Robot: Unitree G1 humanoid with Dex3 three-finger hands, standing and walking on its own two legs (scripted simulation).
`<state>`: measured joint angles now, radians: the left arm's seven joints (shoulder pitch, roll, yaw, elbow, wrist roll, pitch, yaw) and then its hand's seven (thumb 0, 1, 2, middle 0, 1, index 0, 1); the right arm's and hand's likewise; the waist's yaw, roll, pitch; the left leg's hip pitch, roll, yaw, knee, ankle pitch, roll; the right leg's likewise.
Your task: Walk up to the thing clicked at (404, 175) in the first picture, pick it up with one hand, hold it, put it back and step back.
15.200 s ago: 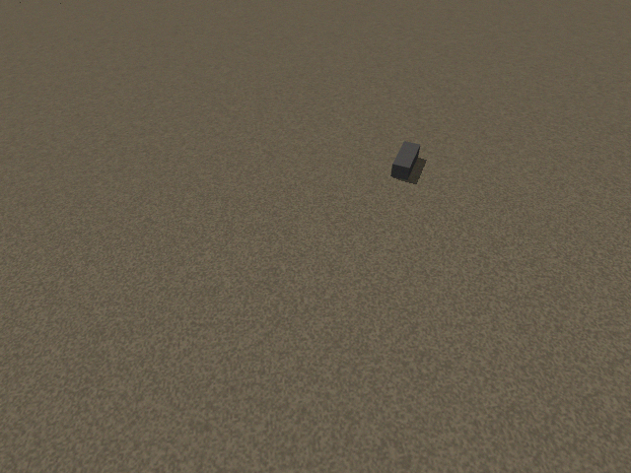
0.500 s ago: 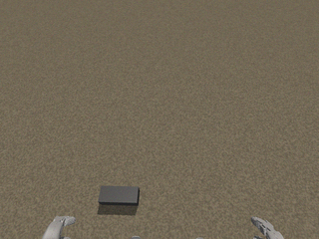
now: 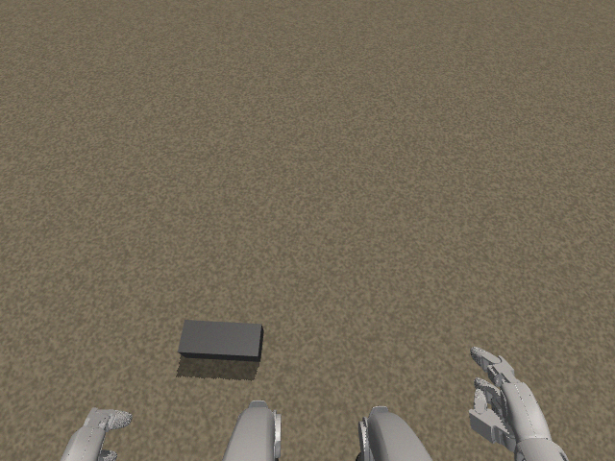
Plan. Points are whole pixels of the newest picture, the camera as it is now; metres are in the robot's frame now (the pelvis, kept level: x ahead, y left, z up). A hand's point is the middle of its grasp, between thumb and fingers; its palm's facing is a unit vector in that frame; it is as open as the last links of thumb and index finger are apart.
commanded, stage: rise first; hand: left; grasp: from above
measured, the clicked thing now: (223, 341) +0.42 +0.25 -0.63
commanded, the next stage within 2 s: approach in 1.90 s
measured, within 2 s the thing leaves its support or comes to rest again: neither
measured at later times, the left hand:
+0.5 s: hand (158, 401) +0.24 +0.30 -0.31, palm faces -0.46 -0.50 -0.74, open 14.3 cm
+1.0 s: hand (175, 369) +0.31 +0.31 -0.44, palm faces -0.48 -0.18 -0.86, open 14.2 cm
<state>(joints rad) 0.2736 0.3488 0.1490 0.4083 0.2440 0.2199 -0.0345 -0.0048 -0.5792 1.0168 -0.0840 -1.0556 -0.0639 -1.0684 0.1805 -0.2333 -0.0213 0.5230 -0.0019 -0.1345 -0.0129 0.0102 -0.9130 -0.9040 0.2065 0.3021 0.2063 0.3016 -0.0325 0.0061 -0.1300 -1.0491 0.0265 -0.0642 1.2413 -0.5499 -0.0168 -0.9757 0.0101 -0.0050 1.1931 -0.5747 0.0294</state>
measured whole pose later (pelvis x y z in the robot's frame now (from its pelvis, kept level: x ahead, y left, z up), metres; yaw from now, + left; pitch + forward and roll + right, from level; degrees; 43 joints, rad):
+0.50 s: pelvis -0.05 +0.00 -0.17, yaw -2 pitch +33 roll -4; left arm -0.23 0.53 0.17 0.74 0.68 -0.16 0.04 -0.01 -0.59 1.03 -0.09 -1.04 -0.06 -1.06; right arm 0.06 -0.29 -0.05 0.65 -0.02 -0.16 0.05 0.01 -0.91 -0.90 0.21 0.30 0.21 0.30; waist -0.02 0.00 -0.17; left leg -1.80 0.02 -0.09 1.88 -0.67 -0.03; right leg -1.73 0.03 0.00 1.86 -0.72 0.04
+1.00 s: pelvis -0.09 +0.00 -0.30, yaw -6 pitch +31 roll -7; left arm -0.64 0.76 0.21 1.16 1.09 -0.42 0.19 0.00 -0.55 1.04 -0.07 -1.01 -0.06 -1.02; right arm 0.13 -0.28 0.00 0.76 -0.10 -0.03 0.11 0.01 -0.90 -0.90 0.21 0.30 0.21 0.30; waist -0.10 -0.02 -0.08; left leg -2.19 0.00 -0.16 2.28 -0.63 -0.04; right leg -2.10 0.06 -0.05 2.23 -0.68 0.05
